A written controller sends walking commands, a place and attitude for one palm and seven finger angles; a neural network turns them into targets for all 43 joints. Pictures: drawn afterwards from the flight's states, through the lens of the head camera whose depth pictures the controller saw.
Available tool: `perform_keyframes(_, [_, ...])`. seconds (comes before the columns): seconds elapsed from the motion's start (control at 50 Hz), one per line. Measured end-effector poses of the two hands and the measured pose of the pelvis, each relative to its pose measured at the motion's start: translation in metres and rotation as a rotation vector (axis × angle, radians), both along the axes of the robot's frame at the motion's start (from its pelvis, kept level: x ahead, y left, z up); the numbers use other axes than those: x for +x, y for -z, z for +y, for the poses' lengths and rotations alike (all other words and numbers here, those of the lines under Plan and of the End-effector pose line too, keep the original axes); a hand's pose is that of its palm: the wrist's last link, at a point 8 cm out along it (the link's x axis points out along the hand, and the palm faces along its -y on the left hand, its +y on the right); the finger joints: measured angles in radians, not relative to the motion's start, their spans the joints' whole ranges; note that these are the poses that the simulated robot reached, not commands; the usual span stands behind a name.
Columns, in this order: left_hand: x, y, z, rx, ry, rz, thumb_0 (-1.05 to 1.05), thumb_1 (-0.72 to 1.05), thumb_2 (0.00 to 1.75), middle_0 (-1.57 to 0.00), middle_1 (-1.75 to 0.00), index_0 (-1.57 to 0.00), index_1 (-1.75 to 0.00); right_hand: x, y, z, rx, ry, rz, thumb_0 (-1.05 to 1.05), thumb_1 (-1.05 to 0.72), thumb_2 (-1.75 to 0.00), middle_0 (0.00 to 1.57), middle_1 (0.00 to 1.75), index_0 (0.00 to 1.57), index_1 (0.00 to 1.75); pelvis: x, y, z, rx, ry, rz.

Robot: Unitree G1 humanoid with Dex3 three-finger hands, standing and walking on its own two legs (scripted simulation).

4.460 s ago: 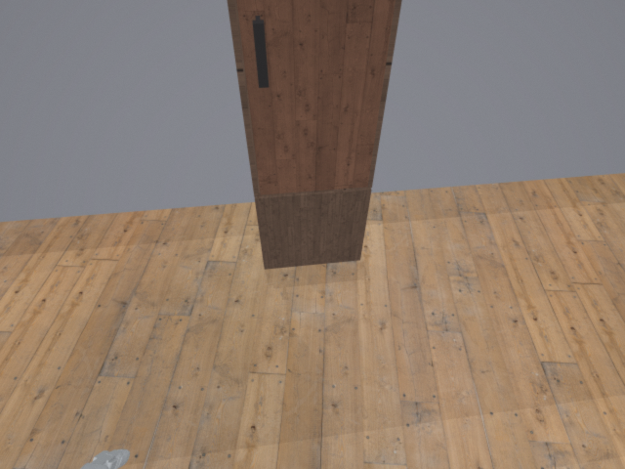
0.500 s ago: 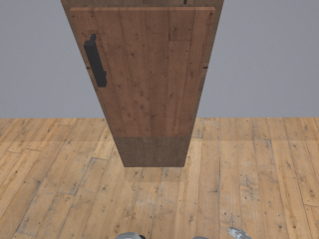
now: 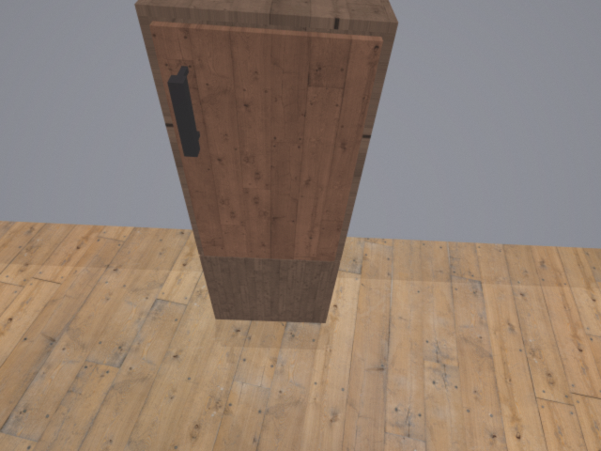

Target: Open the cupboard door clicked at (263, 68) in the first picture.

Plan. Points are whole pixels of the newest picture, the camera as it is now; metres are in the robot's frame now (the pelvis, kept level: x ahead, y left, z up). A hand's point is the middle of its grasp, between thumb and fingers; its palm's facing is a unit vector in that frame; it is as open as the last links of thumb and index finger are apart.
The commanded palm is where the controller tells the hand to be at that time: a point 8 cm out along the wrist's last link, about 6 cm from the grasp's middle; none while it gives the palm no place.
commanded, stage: come to a stop and stand still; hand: left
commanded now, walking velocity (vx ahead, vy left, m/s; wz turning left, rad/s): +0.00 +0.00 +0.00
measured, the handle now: (188, 112) +0.61 +0.25 +0.11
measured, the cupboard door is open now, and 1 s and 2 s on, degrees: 0 0 0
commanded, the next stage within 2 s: look again from close up in 0.32 s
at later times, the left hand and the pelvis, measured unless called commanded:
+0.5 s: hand out of the picture -0.06 +0.17 -0.18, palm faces +0.01 -0.99 -0.16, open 7.4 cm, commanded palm none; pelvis -0.02 +0.02 +0.00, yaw -1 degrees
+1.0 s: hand out of the picture -0.03 +0.18 -0.17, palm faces +0.03 -0.98 -0.20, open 7.3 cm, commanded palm none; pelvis -0.03 +0.01 +0.00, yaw -1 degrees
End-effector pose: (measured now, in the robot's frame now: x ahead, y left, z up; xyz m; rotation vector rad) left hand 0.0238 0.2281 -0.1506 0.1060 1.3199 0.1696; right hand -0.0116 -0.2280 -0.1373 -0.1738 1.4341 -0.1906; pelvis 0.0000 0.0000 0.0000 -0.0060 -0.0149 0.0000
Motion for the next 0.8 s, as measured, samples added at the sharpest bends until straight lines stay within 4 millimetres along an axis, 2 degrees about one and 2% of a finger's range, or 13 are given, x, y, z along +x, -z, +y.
perform_keyframes(0.14, [-0.033, -0.003, 0.002, -0.006, -0.001, 0.056, 0.0, 0.92, 0.9, -0.2, -0.3, -0.2, -0.3, -0.006, 0.005, 0.025, 0.052, -0.003, -0.036, 0.01, -0.91, -0.9, 0.2, 0.3, 0.19, 0.3, -0.009, -0.003, 0.007, 0.005, 0.009, -0.025])
perform_keyframes(0.28, [-0.066, -0.005, -0.001, -0.007, -0.01, 0.128, 0.0, 0.91, 0.9, -0.19, -0.3, -0.2, -0.3, -0.018, 0.009, 0.033, 0.075, 0.01, -0.024, 0.01, -0.92, -0.9, 0.21, 0.3, 0.2, 0.3, -0.014, -0.003, 0.011, 0.01, 0.017, -0.02])
perform_keyframes(0.38, [-0.08, -0.004, -0.007, -0.022, -0.011, 0.167, 0.0, 0.91, 0.9, -0.19, -0.3, -0.2, -0.3, -0.029, 0.008, 0.034, 0.073, 0.024, -0.001, 0.01, -0.91, -0.9, 0.2, 0.3, 0.2, 0.3, -0.015, -0.003, 0.012, 0.011, 0.022, -0.014])
perform_keyframes(0.44, [-0.081, -0.003, -0.01, -0.024, -0.001, 0.171, 0.0, 0.91, 0.9, -0.19, -0.3, -0.2, -0.3, -0.034, 0.008, 0.035, 0.071, 0.027, 0.01, 0.01, -0.91, -0.9, 0.2, 0.3, 0.2, 0.3, -0.016, -0.002, 0.013, 0.008, 0.025, -0.011])
perform_keyframes(0.54, [-0.08, 0.0, -0.006, -0.011, 0.027, 0.15, 0.0, 0.91, 0.9, -0.2, -0.3, -0.2, -0.3, -0.028, 0.015, 0.036, 0.071, 0.021, -0.052, 0.01, -0.91, -0.9, 0.2, 0.3, 0.19, 0.3, -0.021, 0.004, 0.018, 0.008, 0.016, -0.02])
perform_keyframes(0.66, [-0.062, -0.003, 0.006, 0.018, 0.023, 0.067, 0.0, 0.91, 0.9, -0.2, -0.3, -0.2, -0.3, -0.017, 0.021, 0.043, 0.092, 0.007, -0.117, 0.01, -0.91, -0.9, 0.2, 0.3, 0.19, 0.3, -0.02, 0.006, 0.021, 0.015, 0.009, -0.035])
perform_keyframes(0.8, [-0.045, -0.009, 0.01, 0.044, 0.032, 0.001, 0.0, 0.91, 0.9, -0.2, -0.3, -0.2, -0.3, -0.021, 0.02, 0.04, 0.101, 0.006, -0.128, 0.01, -0.92, -0.9, 0.2, 0.3, 0.2, 0.3, -0.024, 0.004, 0.018, 0.024, 0.013, -0.035])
